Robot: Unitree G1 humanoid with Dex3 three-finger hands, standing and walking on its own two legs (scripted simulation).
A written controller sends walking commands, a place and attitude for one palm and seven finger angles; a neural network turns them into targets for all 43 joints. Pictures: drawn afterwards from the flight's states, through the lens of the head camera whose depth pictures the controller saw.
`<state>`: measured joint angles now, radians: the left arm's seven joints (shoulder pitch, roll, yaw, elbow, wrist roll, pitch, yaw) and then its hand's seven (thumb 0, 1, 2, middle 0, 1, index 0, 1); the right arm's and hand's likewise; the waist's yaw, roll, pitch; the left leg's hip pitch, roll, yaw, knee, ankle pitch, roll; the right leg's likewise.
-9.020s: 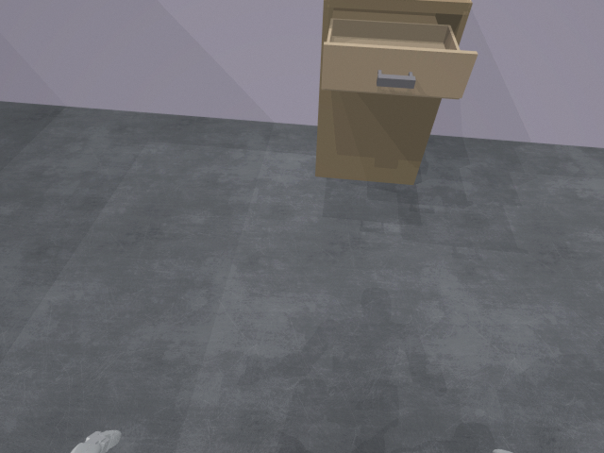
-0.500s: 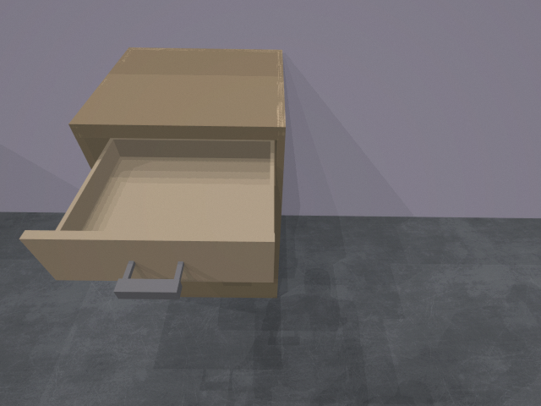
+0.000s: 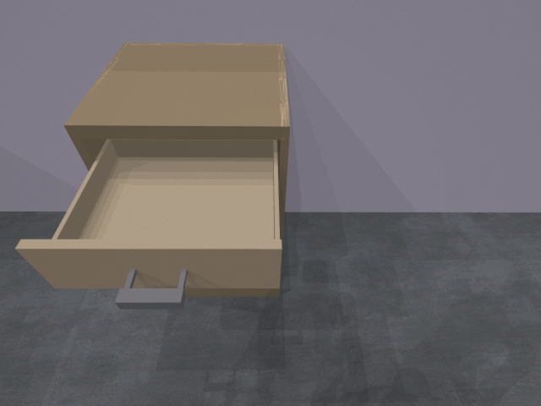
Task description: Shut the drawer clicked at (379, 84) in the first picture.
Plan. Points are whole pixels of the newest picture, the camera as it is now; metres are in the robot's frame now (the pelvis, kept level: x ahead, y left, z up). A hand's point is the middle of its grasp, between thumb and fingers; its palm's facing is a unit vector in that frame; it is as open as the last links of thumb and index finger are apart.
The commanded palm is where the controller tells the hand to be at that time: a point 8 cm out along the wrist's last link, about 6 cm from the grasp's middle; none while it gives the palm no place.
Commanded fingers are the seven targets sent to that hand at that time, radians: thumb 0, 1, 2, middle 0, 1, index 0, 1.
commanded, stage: come to a stop and stand still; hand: left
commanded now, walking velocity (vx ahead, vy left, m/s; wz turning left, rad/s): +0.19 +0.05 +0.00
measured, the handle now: (154, 286) +0.32 +0.23 -0.06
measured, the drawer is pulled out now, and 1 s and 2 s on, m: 0.30 0.30 0.30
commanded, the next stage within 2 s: look again from close up in 0.96 s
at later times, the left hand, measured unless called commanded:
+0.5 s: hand out of the picture +0.04 +0.17 -0.17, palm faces +0.05 -0.96 -0.27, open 7.4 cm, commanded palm none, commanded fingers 0.00 0.90 0.90 -0.20 -0.30 -0.20 -0.30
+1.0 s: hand out of the picture +0.00 +0.16 -0.17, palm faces +0.00 -0.98 -0.21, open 7.4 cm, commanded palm none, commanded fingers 0.00 0.90 0.90 -0.20 -0.30 -0.20 -0.30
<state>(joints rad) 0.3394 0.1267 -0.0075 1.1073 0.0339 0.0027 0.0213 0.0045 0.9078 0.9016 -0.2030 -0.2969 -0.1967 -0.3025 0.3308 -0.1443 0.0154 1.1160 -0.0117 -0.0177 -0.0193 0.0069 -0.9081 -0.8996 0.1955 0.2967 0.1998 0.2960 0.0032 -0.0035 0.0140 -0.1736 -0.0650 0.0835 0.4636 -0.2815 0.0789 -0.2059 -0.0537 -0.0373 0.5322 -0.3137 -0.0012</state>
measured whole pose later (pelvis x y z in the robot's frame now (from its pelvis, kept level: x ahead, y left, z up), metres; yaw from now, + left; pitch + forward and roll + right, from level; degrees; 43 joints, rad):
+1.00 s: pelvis -0.02 -0.02 +0.00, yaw +0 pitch -1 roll +0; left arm 0.30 0.18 -0.03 1.02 0.02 0.00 0.03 0.01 0.91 0.90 -0.21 -0.30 -0.20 -0.30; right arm 0.32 -0.18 0.03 1.07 -0.01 -0.01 -0.01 0.01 -0.91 -0.90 0.19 0.30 0.20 0.30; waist 0.00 0.00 0.04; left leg -0.19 -0.03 0.06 0.46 -0.25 0.04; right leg -0.20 -0.01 -0.04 0.48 -0.25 -0.01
